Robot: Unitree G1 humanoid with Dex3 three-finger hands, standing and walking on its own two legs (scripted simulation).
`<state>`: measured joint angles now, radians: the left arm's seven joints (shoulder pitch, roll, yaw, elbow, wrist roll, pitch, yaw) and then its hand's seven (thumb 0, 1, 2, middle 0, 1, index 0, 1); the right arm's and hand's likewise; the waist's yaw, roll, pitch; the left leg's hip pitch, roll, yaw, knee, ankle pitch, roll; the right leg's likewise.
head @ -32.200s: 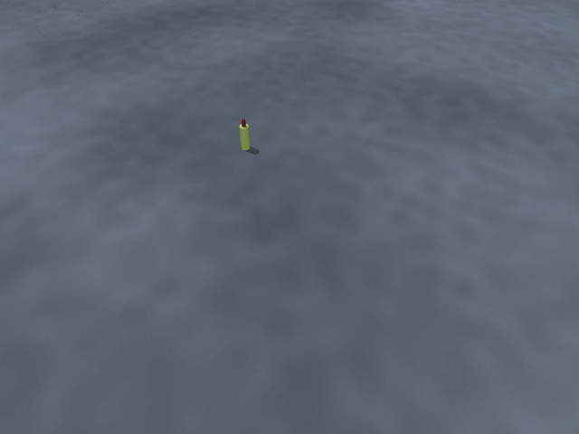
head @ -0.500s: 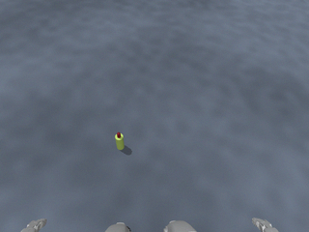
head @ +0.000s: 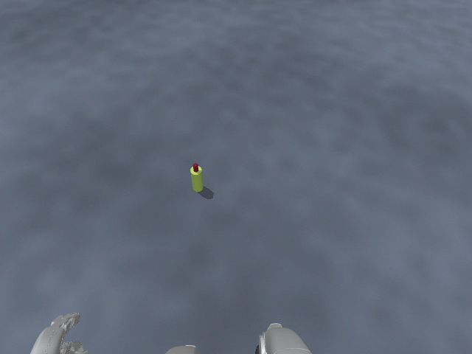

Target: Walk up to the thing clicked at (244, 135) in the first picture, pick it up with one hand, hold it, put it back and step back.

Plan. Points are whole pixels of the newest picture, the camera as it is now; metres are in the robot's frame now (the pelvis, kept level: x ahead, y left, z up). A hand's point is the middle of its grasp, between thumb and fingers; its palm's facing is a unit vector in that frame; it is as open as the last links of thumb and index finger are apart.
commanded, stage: step back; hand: left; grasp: from the side
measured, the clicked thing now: (196, 176) +0.89 +0.17 -0.66
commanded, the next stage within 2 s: stand in 1.42 s
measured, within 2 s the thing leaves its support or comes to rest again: neither
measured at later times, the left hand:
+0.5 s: hand out of the picture -0.09 +0.24 -0.13, palm faces +0.00 -0.91 -0.41, open 7.4 cm
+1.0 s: hand out of the picture -0.11 +0.23 -0.13, palm faces +0.06 -0.93 -0.37, open 7.4 cm
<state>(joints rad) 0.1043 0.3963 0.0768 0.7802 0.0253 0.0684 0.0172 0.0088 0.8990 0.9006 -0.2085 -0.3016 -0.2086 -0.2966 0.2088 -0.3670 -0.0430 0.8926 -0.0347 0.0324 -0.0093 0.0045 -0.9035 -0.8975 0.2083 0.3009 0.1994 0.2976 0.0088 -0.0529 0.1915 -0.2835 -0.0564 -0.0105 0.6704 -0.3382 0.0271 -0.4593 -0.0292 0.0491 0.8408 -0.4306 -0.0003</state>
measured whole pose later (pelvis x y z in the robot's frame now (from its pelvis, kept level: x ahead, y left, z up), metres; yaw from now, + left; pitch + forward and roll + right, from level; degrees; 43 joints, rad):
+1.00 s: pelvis -0.15 -0.04 +0.02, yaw +2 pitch -2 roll +0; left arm 0.22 0.35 0.06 0.98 0.04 -0.04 -0.02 0.01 0.90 0.90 -0.21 -0.30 -0.21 -0.30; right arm 0.22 -0.40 -0.06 1.00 -0.03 -0.01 0.01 0.00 -0.90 -0.90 0.21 0.30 0.20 0.30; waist 0.04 0.02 0.06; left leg -0.35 0.00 -0.05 0.74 -0.42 0.00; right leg -0.21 -0.02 -0.04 0.54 -0.29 -0.01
